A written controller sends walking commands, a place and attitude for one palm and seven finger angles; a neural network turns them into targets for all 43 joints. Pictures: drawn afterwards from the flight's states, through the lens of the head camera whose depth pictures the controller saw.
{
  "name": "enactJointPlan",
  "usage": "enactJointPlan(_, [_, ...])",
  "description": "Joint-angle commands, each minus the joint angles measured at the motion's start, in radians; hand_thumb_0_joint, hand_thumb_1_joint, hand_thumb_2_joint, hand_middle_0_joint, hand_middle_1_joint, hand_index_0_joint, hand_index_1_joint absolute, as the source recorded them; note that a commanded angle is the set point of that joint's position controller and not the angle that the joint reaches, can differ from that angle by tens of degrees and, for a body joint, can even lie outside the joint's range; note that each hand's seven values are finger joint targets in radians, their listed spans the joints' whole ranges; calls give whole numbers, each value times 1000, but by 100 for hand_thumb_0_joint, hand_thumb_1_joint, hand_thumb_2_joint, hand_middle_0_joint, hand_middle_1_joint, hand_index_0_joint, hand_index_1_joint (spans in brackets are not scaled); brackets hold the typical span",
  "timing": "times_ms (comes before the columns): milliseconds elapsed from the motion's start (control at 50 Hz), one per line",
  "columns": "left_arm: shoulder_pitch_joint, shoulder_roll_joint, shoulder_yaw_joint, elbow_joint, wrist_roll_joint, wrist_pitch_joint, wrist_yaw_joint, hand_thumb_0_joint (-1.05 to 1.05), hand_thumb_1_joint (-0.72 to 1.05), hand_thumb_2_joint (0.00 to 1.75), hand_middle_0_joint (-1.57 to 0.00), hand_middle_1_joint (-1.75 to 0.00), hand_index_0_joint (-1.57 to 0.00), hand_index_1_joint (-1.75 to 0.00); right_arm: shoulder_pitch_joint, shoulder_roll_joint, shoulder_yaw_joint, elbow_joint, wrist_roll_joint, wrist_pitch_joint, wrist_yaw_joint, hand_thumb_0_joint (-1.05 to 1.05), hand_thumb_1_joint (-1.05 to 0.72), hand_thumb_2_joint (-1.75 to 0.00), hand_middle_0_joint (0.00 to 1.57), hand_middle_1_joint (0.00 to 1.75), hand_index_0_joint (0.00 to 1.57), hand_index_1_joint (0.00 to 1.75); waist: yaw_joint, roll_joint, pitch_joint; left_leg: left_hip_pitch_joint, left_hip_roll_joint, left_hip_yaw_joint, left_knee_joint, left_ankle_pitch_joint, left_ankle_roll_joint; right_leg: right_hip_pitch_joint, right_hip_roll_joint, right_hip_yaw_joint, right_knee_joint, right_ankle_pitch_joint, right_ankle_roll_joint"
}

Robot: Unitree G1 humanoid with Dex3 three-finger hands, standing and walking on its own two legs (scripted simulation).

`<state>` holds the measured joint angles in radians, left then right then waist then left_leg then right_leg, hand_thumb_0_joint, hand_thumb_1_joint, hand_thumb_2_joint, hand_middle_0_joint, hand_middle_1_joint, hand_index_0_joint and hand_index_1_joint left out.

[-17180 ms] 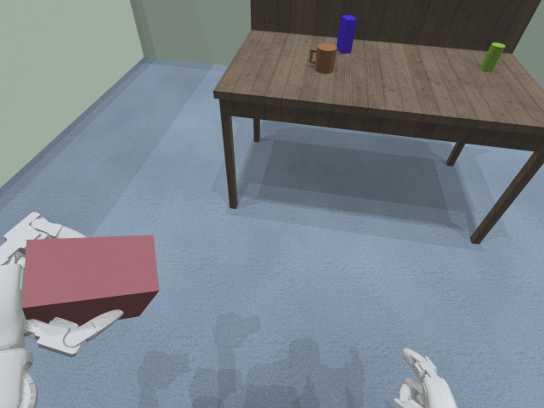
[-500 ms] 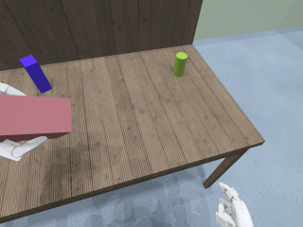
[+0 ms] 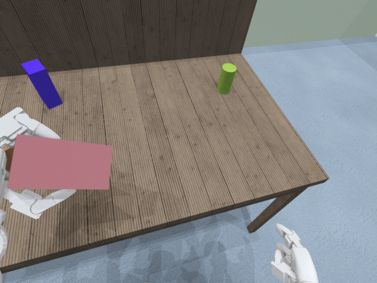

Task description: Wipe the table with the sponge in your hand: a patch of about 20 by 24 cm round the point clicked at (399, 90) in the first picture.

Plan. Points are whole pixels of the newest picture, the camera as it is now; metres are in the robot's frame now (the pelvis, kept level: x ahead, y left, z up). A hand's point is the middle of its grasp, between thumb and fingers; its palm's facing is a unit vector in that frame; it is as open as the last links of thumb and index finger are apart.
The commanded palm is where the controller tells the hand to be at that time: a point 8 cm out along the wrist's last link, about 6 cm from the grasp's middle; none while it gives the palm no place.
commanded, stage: come to a stop and stand still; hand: left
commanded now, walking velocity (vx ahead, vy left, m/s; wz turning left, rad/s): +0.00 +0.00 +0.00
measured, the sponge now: (72, 167) +0.25 +0.23 +0.14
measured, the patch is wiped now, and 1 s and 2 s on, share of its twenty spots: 0.00 0.00 0.00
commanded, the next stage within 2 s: look again from close up in 0.62 s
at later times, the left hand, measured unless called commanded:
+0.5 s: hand (22, 179) +0.21 +0.28 +0.15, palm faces +0.42 -0.85 -0.32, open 10.4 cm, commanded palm +0.15 +0.30 +0.17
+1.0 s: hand (42, 180) +0.22 +0.26 +0.15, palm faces +0.36 -0.86 -0.37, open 10.4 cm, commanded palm +0.16 +0.29 +0.17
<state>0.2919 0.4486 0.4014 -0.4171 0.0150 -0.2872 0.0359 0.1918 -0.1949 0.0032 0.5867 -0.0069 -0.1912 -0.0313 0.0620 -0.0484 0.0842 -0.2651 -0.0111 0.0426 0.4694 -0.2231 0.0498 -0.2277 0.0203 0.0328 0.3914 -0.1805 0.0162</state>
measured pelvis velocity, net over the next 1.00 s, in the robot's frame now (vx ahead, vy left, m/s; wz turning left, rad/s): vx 0.00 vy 0.01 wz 0.00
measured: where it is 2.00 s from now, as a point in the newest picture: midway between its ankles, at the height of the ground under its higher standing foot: outside the picture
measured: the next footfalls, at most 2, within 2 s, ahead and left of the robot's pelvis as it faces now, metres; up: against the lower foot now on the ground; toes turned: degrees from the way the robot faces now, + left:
none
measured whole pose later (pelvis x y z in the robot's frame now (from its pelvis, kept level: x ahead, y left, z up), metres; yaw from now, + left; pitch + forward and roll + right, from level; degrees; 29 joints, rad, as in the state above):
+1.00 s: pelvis +0.00 +0.01 +0.00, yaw +0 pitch +0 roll -1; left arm 0.42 0.36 0.35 -0.43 -0.04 -0.24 0.09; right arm 0.19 -0.20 0.01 0.59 0.01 -0.15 -0.04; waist 0.03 -0.03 0.07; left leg -0.24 -0.02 0.05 0.43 -0.20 0.06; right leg -0.20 0.01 0.03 0.35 -0.16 0.03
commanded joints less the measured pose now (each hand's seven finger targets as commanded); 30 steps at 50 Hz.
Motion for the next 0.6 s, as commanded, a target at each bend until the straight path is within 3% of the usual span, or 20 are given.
enactJointPlan(0, [10, 1, 40, -20, -83, -54, 6, 0, 10, 130, -120, -160, -120, -160, -39, -123, -67, -146, 28, -62, 30, 0, -90, -90, 20, 30, 20, 30, -23, 282, -312, 221, 81, -37, -43, 299, -39, 62, -86, 106, 14, 226, -71])
enactJointPlan(20, [9, 38, 33, -161, -80, -62, 13, 0, 10, 130, -120, -160, -120, -160, -30, -135, -63, -162, 24, -54, 41, 0, -90, -90, 20, 30, 20, 30, -29, 261, -298, 163, 100, -70, -71, 330, -39, 105, -73, 68, 48, 212, -60])
enactJointPlan(40, [42, 61, 34, -221, -79, -63, 20, 0, 10, 130, -120, -160, -120, -160, -48, -136, -59, -169, 24, -54, 49, 0, -90, -90, 20, 30, 20, 30, -21, 194, -274, 117, 113, -87, -85, 326, -36, 119, -65, 50, 64, 191, -48])
enactJointPlan(80, [103, 81, 48, -248, -81, -52, 35, 0, 10, 130, -120, -160, -120, -160, -56, -134, -52, -177, 24, -49, 49, 0, -90, -90, 20, 30, 20, 30, -17, 91, -238, 43, 122, -102, -111, 242, -32, 132, -57, 36, 74, 146, -32])
enactJointPlan(100, [120, 117, 95, -254, -83, -46, 48, 0, 10, 130, -120, -160, -120, -160, -86, -131, -45, -178, 30, -49, 45, 0, -90, -90, 20, 30, 20, 30, -15, 97, -226, 32, 129, -92, -130, 207, -31, 131, -55, 17, 82, 128, -26])
enactJointPlan(120, [103, 107, 91, -239, -85, -48, 47, 0, 10, 130, -120, -160, -120, -160, -72, -128, -40, -178, 26, -44, 38, 0, -90, -90, 20, 30, 20, 30, -20, 62, -204, -11, 128, -106, -145, 151, -33, 133, -56, 3, 79, 105, -23])
enactJointPlan(160, [72, 141, 136, -223, -90, -52, 54, 0, 10, 130, -120, -160, -120, -160, -68, -127, -41, -179, 28, -40, 19, 0, -90, -90, 20, 30, 20, 30, -24, 39, -187, -23, 125, -106, -149, 53, -31, 123, -61, 18, 66, 87, -22])
enactJointPlan(180, [37, 146, 142, -230, -91, -58, 55, 0, 10, 130, -120, -160, -120, -160, -66, -127, -40, -177, 28, -41, 11, 0, -90, -90, 20, 30, 20, 30, -28, 52, -179, -26, 123, -115, -158, 18, -33, 112, -62, 23, 63, 72, -23])
enactJointPlan(200, [-9, 181, 172, -258, -88, -63, 61, 0, 10, 130, -120, -160, -120, -160, -84, -127, -34, -173, 31, -41, 3, 0, -90, -90, 20, 30, 20, 30, -29, 114, -168, -20, 126, -115, -177, 1, -37, 102, -57, 14, 70, 57, -23])
enactJointPlan(240, [-25, 139, 135, -210, -88, -67, 57, 0, 10, 130, -120, -160, -120, -160, -73, -119, -32, -170, 29, -43, -6, 0, -90, -90, 20, 30, 20, 30, -28, 143, -169, -40, 131, -124, -181, -54, -29, 120, -64, 7, 70, 45, -23])
enactJointPlan(320, [-54, 73, 56, -215, -76, -69, 57, 0, 10, 130, -120, -160, -120, -160, -70, -124, -31, -151, 27, -58, -5, 0, -90, -90, 20, 30, 20, 30, -32, 136, -177, 14, 114, -113, -160, -77, -31, 90, -64, 22, 18, 40, -26])
enactJointPlan(380, [-63, 59, 25, -245, -60, -69, 62, 0, 10, 130, -120, -160, -120, -160, -62, -133, -40, -142, 26, -66, 4, 0, -90, -90, 20, 30, 20, 30, -34, 135, -182, 34, 110, -122, -158, -39, -40, 89, -58, 30, 10, 57, -28])
enactJointPlan(400, [-67, 79, 47, -261, -55, -65, 70, 0, 10, 130, -120, -160, -120, -160, -86, -128, -37, -139, 29, -67, 3, 0, -90, -90, 20, 30, 20, 30, -33, 152, -185, 50, 110, -108, -160, -29, -46, 86, -55, 27, 8, 64, -27])
enactJointPlan(420, [-51, 47, 22, -226, -56, -64, 67, 0, 10, 130, -120, -160, -120, -160, -72, -129, -34, -137, 23, -60, 4, 0, -90, -90, 20, 30, 20, 30, -34, 136, -177, 27, 110, -117, -168, -41, -45, 88, -52, 14, 3, 51, -24])
enactJointPlan(460, [-33, 71, 46, -230, -52, -62, 70, 0, 10, 130, -120, -160, -120, -160, -68, -132, -40, -140, 22, -53, 5, 0, -90, -90, 20, 30, 20, 30, -33, 142, -182, 19, 109, -117, -164, -24, -46, 105, -52, 20, 1, 70, -26])
enactJointPlan(480, [-7, 79, 61, -219, -55, -60, 70, 0, 10, 130, -120, -160, -120, -160, -65, -129, -41, -144, 22, -50, 5, 0, -90, -90, 20, 30, 20, 30, -32, 117, -184, 18, 106, -120, -154, -2, -46, 111, -56, 23, -5, 87, -27])
enactJointPlan(500, [-5, 103, 89, -243, -53, -60, 73, 0, 10, 130, -120, -160, -120, -160, -79, -128, -40, -143, 26, -47, 4, 0, -90, -90, 20, 30, 20, 30, -34, 136, -187, 33, 100, -111, -155, 27, -57, 107, -50, 20, -7, 100, -29])
enactJointPlan(520, [7, 73, 64, -230, -58, -63, 67, 0, 10, 130, -120, -160, -120, -160, -73, -125, -35, -144, 20, -38, 4, 0, -90, -90, 20, 30, 20, 30, -33, 131, -191, 32, 100, -110, -157, 35, -57, 105, -48, 7, -10, 98, -26])
enactJointPlan(580, [40, 95, 89, -244, -66, -59, 63, 0, 10, 130, -120, -160, -120, -160, -66, -127, -42, -156, 20, -33, 0, 0, -90, -90, 20, 30, 20, 30, -35, 121, -199, 42, 98, -106, -139, 76, -55, 114, -53, 21, -19, 133, -30])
